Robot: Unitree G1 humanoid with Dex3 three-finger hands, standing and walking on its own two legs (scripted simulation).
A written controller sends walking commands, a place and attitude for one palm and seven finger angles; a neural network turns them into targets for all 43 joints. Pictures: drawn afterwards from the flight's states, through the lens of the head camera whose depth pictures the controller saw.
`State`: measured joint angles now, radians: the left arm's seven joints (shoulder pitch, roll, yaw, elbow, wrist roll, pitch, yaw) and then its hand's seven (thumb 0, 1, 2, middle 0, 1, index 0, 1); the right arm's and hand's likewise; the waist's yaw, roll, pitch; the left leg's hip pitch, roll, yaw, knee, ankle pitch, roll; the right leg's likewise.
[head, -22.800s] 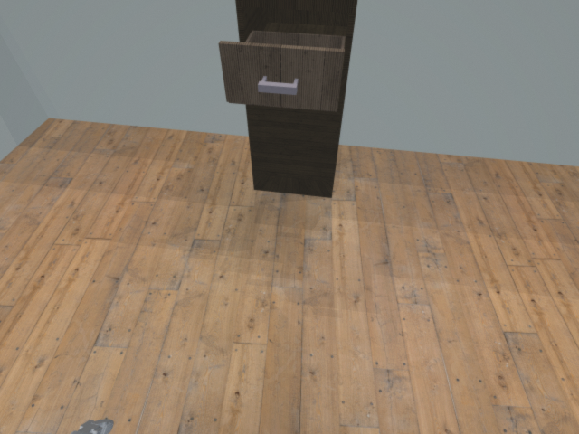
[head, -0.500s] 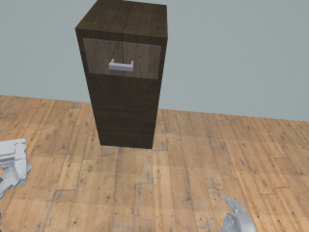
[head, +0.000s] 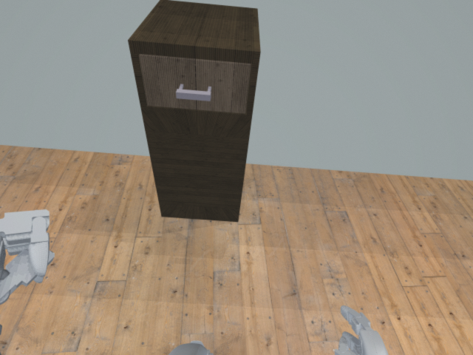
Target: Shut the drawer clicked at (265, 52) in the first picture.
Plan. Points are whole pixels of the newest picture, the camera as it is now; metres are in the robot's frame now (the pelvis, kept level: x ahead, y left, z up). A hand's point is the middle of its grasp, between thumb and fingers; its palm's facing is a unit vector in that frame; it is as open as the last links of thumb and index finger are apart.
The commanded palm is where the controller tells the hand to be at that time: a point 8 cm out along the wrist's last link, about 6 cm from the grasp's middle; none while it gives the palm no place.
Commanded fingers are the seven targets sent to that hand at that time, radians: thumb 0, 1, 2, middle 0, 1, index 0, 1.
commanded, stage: stop stepping back and stand still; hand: left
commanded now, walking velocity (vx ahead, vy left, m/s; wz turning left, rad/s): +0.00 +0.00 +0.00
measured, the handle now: (194, 91) +0.89 +0.18 -0.01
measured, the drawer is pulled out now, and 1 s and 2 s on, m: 0.00 0.00 0.00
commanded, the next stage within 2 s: let the arm hang, fingers relaxed in 0.34 s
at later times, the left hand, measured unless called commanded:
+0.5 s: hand (34, 279) +0.19 +0.28 +0.11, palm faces +0.27 -0.82 -0.51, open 3.2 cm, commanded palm none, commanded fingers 0.00 0.90 0.90 -1.24 -1.43 -1.24 -1.43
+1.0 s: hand out of the picture -0.07 +0.23 -0.16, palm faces +0.05 -0.97 -0.25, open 5.0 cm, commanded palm none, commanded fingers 0.00 0.90 0.90 -0.24 -0.34 -0.24 -0.34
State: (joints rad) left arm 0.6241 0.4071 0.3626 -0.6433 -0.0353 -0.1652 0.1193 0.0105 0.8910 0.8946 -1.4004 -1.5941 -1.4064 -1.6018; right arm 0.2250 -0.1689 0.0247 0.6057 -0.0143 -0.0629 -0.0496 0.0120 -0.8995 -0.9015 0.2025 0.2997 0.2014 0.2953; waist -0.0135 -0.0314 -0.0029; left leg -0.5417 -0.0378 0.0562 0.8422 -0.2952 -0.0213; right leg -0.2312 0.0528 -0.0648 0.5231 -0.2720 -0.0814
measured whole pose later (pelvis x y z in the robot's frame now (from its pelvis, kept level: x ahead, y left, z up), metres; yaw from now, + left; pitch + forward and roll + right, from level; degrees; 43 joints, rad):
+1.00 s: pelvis -0.01 +0.03 +0.01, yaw +3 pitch -1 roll -1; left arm 0.35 0.23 0.00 1.15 0.01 0.02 0.01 0.00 0.91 0.89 -0.60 -0.76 -0.60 -0.76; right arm 0.29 -0.19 0.00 1.11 -0.01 0.03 -0.02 0.01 -0.91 -0.90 0.20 0.30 0.20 0.29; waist 0.00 0.02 0.07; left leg -0.26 -0.02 0.02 0.42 -0.14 0.04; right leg -0.16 0.01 -0.07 0.41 -0.24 -0.02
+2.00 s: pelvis +0.02 +0.00 +0.01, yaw +2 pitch -2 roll +0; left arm 0.29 0.13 0.01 1.16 0.01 -0.01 0.03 0.00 0.91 0.89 -0.20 -0.29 -0.20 -0.30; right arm 0.27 -0.13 -0.01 1.15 -0.01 0.01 -0.04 0.00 -0.91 -0.90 0.20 0.30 0.20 0.29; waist -0.01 0.02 0.05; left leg -0.20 0.01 0.03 0.42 -0.18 0.00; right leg -0.10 0.03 -0.06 0.40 -0.27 -0.05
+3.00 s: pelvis +0.03 +0.00 +0.01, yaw +1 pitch -2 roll +0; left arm 0.24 0.17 0.01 1.15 0.01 -0.01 0.03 0.00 0.91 0.89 -0.20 -0.29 -0.20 -0.30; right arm 0.21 -0.18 -0.01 1.15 -0.01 0.01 -0.04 0.00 -0.91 -0.90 0.20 0.30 0.20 0.29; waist -0.01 0.01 0.06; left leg -0.16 0.02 0.04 0.38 -0.18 -0.01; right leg -0.06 0.04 -0.05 0.35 -0.26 -0.06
